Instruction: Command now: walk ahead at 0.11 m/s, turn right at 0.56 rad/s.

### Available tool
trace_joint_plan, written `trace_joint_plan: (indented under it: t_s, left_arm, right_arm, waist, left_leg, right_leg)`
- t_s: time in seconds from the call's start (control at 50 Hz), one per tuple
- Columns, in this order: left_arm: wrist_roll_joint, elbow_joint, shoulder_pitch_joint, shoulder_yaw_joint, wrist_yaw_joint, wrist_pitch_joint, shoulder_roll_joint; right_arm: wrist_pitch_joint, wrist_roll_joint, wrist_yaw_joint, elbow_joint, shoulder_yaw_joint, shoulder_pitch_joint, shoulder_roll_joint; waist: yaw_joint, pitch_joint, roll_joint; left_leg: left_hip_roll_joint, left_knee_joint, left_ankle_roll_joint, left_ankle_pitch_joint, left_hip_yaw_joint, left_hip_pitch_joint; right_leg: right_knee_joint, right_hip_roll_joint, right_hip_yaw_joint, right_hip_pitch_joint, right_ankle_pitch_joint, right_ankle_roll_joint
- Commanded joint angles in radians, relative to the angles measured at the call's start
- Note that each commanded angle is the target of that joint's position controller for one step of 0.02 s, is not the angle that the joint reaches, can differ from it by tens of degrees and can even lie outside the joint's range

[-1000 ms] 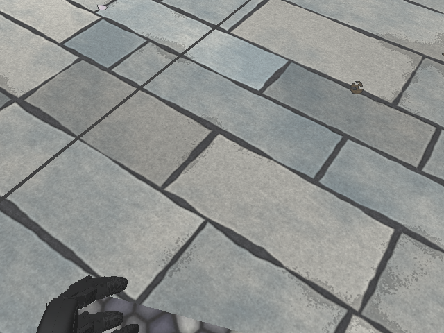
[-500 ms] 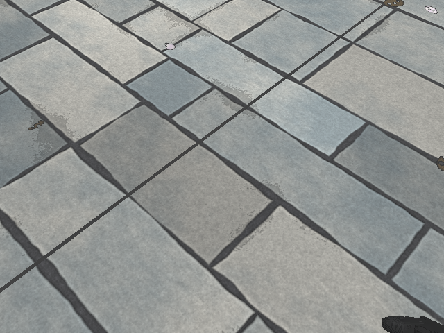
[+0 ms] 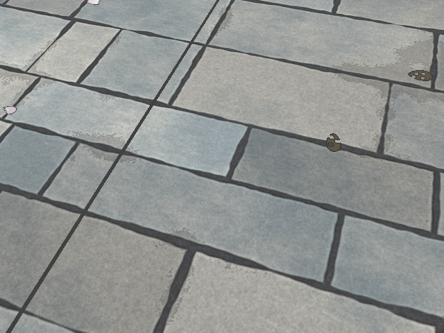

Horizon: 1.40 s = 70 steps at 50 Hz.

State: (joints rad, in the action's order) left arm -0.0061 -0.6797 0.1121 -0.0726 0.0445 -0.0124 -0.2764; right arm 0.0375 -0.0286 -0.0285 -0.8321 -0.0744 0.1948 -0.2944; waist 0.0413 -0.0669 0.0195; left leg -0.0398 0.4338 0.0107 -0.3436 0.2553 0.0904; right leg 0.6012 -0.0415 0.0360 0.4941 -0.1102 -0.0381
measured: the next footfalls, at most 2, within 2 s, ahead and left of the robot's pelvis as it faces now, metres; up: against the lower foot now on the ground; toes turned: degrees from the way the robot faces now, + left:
right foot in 0.02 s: +0.15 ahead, -0.10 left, +0.00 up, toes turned -3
left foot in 0.44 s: +0.13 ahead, +0.13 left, +0.00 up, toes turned -12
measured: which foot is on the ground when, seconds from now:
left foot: down 0.00-0.02, up 0.04-0.42, down 0.44-1.00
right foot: up 0.00-0.00, down 0.02-0.46, up 0.48-0.70, down 0.72-1.00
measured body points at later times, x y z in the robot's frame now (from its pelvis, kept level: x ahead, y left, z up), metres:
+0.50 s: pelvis +0.06 +0.02 +0.00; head +0.08 +0.03 +0.45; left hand +0.28 +0.25 -0.10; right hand +0.11 -0.27 -0.11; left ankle +0.09 +0.14 -0.73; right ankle +0.10 -0.10 -0.72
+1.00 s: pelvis +0.07 +0.02 +0.00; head +0.06 +0.02 +0.45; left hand +0.21 +0.26 -0.13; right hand +0.11 -0.27 -0.12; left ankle +0.09 +0.13 -0.72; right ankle +0.01 -0.11 -0.73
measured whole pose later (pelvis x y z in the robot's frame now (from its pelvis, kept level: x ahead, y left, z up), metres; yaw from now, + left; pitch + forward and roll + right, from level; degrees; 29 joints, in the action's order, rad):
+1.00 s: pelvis +0.07 +0.02 +0.00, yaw -13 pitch -1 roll +0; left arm -0.01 -0.83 0.28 -0.05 -0.03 0.00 -0.24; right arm 0.04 -0.02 0.00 -0.84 -0.05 0.23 -0.27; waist 0.00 0.01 0.00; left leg 0.00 0.67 -0.04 -0.43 0.02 0.28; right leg 0.56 -0.01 -0.07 0.20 -0.36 0.00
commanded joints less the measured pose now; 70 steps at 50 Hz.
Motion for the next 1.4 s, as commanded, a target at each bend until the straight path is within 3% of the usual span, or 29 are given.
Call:
trace_joint_plan:
  t_s: [0.02, 0.04, 0.06, 0.08, 0.12, 0.18, 0.36, 0.42, 0.44, 0.48, 0.52, 0.56, 0.62, 0.68, 0.72, 0.74, 0.76, 0.8, 0.88, 0.92, 0.98, 1.04, 1.06, 1.08, 1.1, 1.16, 1.24, 1.3, 1.4]
  left_arm:
    - [0.004, 0.022, 0.222, -0.083, -0.022, 0.008, -0.211]
    - [0.010, 0.043, 0.219, -0.098, -0.047, 0.005, -0.317]
    - [0.022, 0.080, 0.206, -0.080, -0.038, 0.017, -0.284]
    - [0.015, 0.092, 0.161, -0.069, -0.028, 0.026, -0.235]
    - [-0.015, 0.092, 0.070, -0.050, -0.037, 0.026, -0.174]
    - [0.009, 0.110, 0.017, -0.048, -0.057, 0.009, -0.173]
    - [0.016, 0.097, 0.029, -0.039, -0.070, -0.014, -0.162]
    - [0.007, 0.085, 0.023, -0.022, -0.069, -0.024, -0.140]
    - [0.006, 0.069, 0.061, -0.014, -0.070, -0.022, -0.117]
    - [0.008, 0.094, 0.070, -0.013, -0.070, -0.007, -0.094]
    - [0.011, 0.075, 0.025, -0.040, -0.072, -0.004, -0.168]
    - [0.015, 0.043, 0.055, -0.037, -0.077, -0.019, -0.131]
    - [0.006, 0.024, 0.050, -0.004, -0.071, -0.020, -0.037]
    - [-0.006, -0.004, 0.064, -0.003, -0.069, -0.016, -0.042]
    - [0.007, -0.007, 0.063, -0.011, -0.072, -0.019, -0.104]
    - [0.010, -0.006, 0.066, -0.023, -0.080, -0.024, -0.166]
    - [0.009, -0.033, 0.071, -0.023, -0.073, -0.025, -0.142]
    - [0.019, -0.042, 0.059, -0.006, -0.064, -0.018, -0.079]
    - [0.008, -0.083, 0.109, -0.013, -0.073, -0.006, -0.116]
    - [0.004, -0.085, 0.152, -0.018, -0.076, 0.005, -0.148]
    - [-0.010, -0.095, 0.140, -0.018, -0.078, 0.032, -0.158]
    - [-0.015, -0.068, 0.035, -0.001, -0.072, 0.038, -0.100]
    - [-0.011, -0.043, 0.009, 0.017, -0.072, 0.048, -0.035]
    - [-0.022, 0.006, -0.022, 0.012, -0.078, 0.068, -0.046]
    - [-0.037, 0.008, -0.023, -0.004, -0.078, 0.084, -0.102]
    - [-0.024, -0.037, 0.029, -0.007, -0.054, 0.108, -0.085]
    - [-0.008, -0.027, -0.041, 0.005, -0.028, 0.103, -0.033]
    - [-0.013, 0.001, -0.132, 0.023, -0.016, 0.105, -0.002]
    - [-0.024, 0.033, -0.206, 0.021, 0.003, 0.107, -0.052]
  right_arm:
    - [-0.001, 0.008, 0.000, 0.060, -0.033, 0.003, -0.135]
    - [0.003, 0.072, 0.010, 0.095, -0.002, 0.052, -0.049]
    - [0.006, 0.055, 0.021, 0.100, 0.001, 0.062, -0.083]
    - [0.002, 0.018, 0.024, 0.109, -0.012, -0.022, -0.131]
    - [-0.012, 0.032, 0.002, 0.111, -0.014, -0.074, -0.124]
    - [-0.030, 0.038, -0.007, 0.114, -0.015, -0.049, -0.111]
    - [-0.036, 0.029, 0.007, 0.122, -0.002, -0.058, -0.081]
    - [-0.022, 0.032, 0.024, 0.107, 0.000, 0.001, -0.064]
    - [-0.018, 0.047, 0.027, 0.107, -0.002, 0.010, -0.079]
    - [-0.017, 0.086, 0.026, 0.113, -0.015, -0.023, -0.173]
    - [0.000, 0.075, 0.018, 0.146, -0.002, -0.099, -0.121]
    - [0.007, 0.044, 0.011, 0.138, -0.001, -0.105, -0.120]
    - [-0.007, 0.036, 0.014, 0.115, 0.008, -0.075, -0.089]
    - [-0.024, 0.024, 0.017, 0.092, 0.008, -0.034, -0.095]
    - [-0.012, 0.027, 0.022, 0.078, 0.014, 0.016, -0.086]
    - [0.003, 0.048, 0.034, 0.079, 0.015, 0.045, -0.087]
    - [0.010, 0.048, 0.037, 0.071, 0.020, 0.037, -0.068]
    - [0.003, 0.047, 0.033, 0.074, 0.020, -0.050, -0.071]
    - [-0.023, 0.033, 0.015, 0.056, 0.020, -0.033, -0.060]
    - [-0.008, 0.020, 0.011, 0.070, 0.019, -0.057, -0.047]
    - [0.036, 0.000, 0.026, 0.075, 0.011, -0.035, -0.042]
    - [0.059, 0.007, 0.041, -0.011, -0.004, 0.148, -0.055]
    - [0.064, 0.016, 0.039, -0.035, -0.023, 0.242, -0.128]
    - [0.068, 0.022, 0.053, -0.041, -0.044, 0.310, -0.222]
    - [0.075, 0.034, 0.052, -0.028, -0.025, 0.271, -0.171]
    - [0.074, 0.024, 0.042, 0.003, -0.006, 0.181, -0.116]
    - [0.055, 0.023, 0.032, -0.014, 0.009, 0.232, -0.080]
    - [0.044, 0.022, 0.019, -0.021, 0.002, 0.251, -0.122]
    - [0.037, 0.005, 0.017, -0.042, -0.009, 0.271, -0.144]
  waist:
    - [-0.121, 0.197, 0.055]
    - [-0.050, 0.253, 0.319]
    - [-0.077, 0.444, 0.227]
    - [-0.102, 0.377, 0.101]
    - [-0.062, 0.229, 0.004]
    - [-0.017, 0.199, 0.073]
    - [-0.062, 0.192, 0.127]
    - [-0.028, 0.172, 0.123]
    - [-0.031, 0.160, 0.089]
    - [-0.089, 0.093, -0.281]
    - [-0.059, 0.077, -0.213]
    - [-0.062, 0.080, -0.175]
    - [-0.046, 0.109, -0.175]
    - [-0.044, 0.137, -0.194]
    - [-0.025, 0.156, -0.134]
    - [0.012, 0.173, -0.027]
    - [0.007, 0.184, 0.060]
    - [-0.026, 0.128, 0.020]
    - [-0.037, 0.039, 0.076]
    - [-0.063, -0.040, 0.150]
    - [-0.041, -0.084, 0.207]
    - [0.053, -0.025, 0.110]
    - [0.072, 0.011, -0.081]
    - [0.086, 0.008, -0.310]
    - [0.061, -0.030, -0.239]
    - [0.009, -0.039, -0.116]
    - [0.027, -0.006, -0.114]
    - [0.048, -0.018, -0.118]
    - [0.035, -0.061, -0.132]
  left_leg:
    - [-0.134, 0.371, -0.035, 0.569, -0.045, 0.098]
    - [0.017, 0.718, 0.051, -0.281, -0.046, 0.442]
    - [0.081, 0.905, 0.057, -0.405, -0.285, 0.533]
    - [0.045, 0.923, 0.041, -0.320, -0.337, 0.579]
    - [-0.008, 0.795, 0.034, -0.176, -0.341, 0.584]
    - [0.017, 0.640, 0.046, -0.089, -0.323, 0.444]
    - [0.027, 0.329, 0.053, -0.015, -0.302, 0.287]
    - [0.039, 0.075, 0.005, 0.100, -0.263, 0.150]
    - [-0.001, -0.009, -0.023, 0.159, -0.296, 0.090]
    - [-0.305, -0.156, -0.218, 0.244, -0.652, 0.182]
    - [-0.273, -0.172, -0.241, 0.231, -0.617, 0.221]
    - [-0.232, -0.130, -0.214, 0.334, -0.549, 0.147]
    - [-0.158, -0.060, -0.185, 0.520, -0.437, 0.077]
    - [-0.136, -0.008, -0.171, 0.580, -0.421, 0.030]
    - [-0.119, -0.012, -0.102, 0.454, -0.424, 0.090]
    - [-0.069, 0.008, -0.065, 0.359, -0.378, 0.151]
    - [-0.014, -0.007, -0.024, 0.235, -0.305, 0.114]
    - [-0.002, 0.022, 0.003, 0.183, -0.279, 0.107]
    - [0.057, 0.091, -0.015, -0.133, -0.217, 0.187]
    - [0.080, 0.216, -0.023, -0.176, -0.187, 0.299]
    - [0.035, 0.300, -0.073, -0.121, -0.232, 0.313]
    - [0.040, 0.050, -0.101, 0.027, -0.248, -0.021]
    - [-0.106, -0.083, -0.149, -0.136, -0.495, -0.120]
    - [-0.316, -0.269, -0.282, -0.287, -0.909, -0.179]
    - [-0.371, -0.294, -0.329, -0.310, -1.001, -0.159]
    - [-0.268, -0.283, -0.236, -0.134, -0.727, -0.174]
    - [-0.166, -0.310, -0.201, 0.219, -0.469, -0.139]
    - [-0.146, -0.316, -0.194, 0.276, -0.380, -0.063]
    - [-0.216, -0.312, -0.186, 0.297, -0.373, -0.070]
  right_leg:
    - [-0.157, 0.013, -0.068, -0.374, 0.395, -0.102]
    - [-0.091, -0.241, -0.423, -0.624, 0.897, -0.266]
    - [-0.165, -0.351, -0.664, -0.687, 0.657, -0.414]
    - [-0.210, -0.305, -0.578, -0.620, 0.513, -0.371]
    - [-0.243, -0.213, -0.450, -0.443, 0.278, -0.258]
    - [-0.280, -0.138, -0.383, -0.273, 0.224, -0.224]
    - [-0.277, -0.118, -0.414, -0.203, -0.077, -0.189]
    - [-0.230, -0.091, -0.415, -0.174, -0.127, -0.136]
    - [-0.196, -0.052, -0.386, -0.136, -0.174, -0.087]
    - [0.044, 0.131, -0.157, -0.035, -0.389, 0.020]
    - [0.252, 0.095, -0.172, -0.077, -0.382, 0.063]
    - [0.324, 0.073, -0.172, -0.040, -0.358, 0.097]
    - [0.150, 0.047, -0.107, -0.115, -0.343, 0.120]
    - [-0.168, 0.058, -0.057, -0.246, -0.132, 0.109]
    - [-0.241, 0.000, -0.130, -0.390, 0.101, 0.070]
    - [-0.155, -0.059, -0.175, -0.454, 0.283, 0.036]
    - [-0.129, -0.037, -0.155, -0.384, 0.133, 0.002]
    - [-0.172, -0.024, -0.164, -0.307, 0.009, 0.005]
    - [-0.231, -0.010, -0.187, -0.222, -0.470, -0.024]
    - [-0.341, -0.105, -0.345, -0.185, -0.714, -0.093]
    - [-0.406, -0.214, -0.495, -0.153, -0.698, -0.161]
    - [-0.237, -0.086, -0.293, -0.030, -0.476, -0.073]
    - [0.022, 0.019, -0.142, 0.075, -0.382, -0.005]
    - [0.280, 0.091, -0.063, 0.240, -0.428, 0.031]
    - [0.451, 0.041, -0.141, 0.332, -0.467, 0.018]
    - [0.485, -0.055, -0.126, 0.380, -0.222, -0.024]
    - [0.269, -0.046, -0.049, 0.265, -0.053, 0.019]
    - [0.066, -0.013, -0.015, 0.153, 0.063, 0.049]
    - [-0.056, -0.003, -0.031, 0.071, 0.103, 0.016]
Keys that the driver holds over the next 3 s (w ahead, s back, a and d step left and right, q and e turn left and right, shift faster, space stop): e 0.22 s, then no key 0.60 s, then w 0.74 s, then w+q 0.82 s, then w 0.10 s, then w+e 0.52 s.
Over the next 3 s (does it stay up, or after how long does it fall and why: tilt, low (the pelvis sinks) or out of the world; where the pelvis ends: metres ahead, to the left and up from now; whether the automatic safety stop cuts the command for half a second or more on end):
stays up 1.09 -0.07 0.00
